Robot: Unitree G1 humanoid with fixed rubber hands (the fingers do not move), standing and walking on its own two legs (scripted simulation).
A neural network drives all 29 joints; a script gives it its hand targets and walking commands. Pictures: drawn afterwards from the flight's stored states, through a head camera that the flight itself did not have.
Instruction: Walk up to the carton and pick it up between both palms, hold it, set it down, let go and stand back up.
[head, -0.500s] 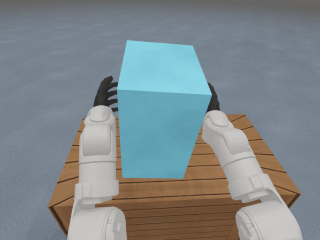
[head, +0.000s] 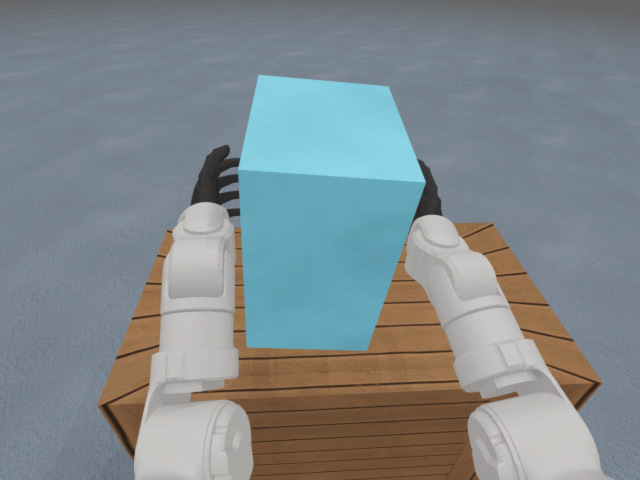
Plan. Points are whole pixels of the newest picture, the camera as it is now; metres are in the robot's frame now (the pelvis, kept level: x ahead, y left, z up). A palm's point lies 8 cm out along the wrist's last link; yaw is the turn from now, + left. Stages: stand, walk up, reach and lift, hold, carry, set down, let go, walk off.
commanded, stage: hold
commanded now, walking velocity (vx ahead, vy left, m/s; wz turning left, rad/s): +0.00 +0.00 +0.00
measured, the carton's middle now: (315, 220) +0.39 +0.00 +0.18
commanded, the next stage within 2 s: none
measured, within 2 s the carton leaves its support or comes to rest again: neither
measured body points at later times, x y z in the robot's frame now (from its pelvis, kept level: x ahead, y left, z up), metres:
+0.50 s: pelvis +0.01 +0.00 +0.00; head -0.06 +0.02 +0.44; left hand +0.38 +0.13 +0.22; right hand +0.37 -0.13 +0.20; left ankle +0.03 +0.14 -0.75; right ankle +0.00 -0.14 -0.75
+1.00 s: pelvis +0.00 +0.00 +0.00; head -0.05 +0.02 +0.45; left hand +0.39 +0.12 +0.22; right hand +0.38 -0.13 +0.20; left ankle +0.03 +0.14 -0.75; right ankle +0.00 -0.14 -0.75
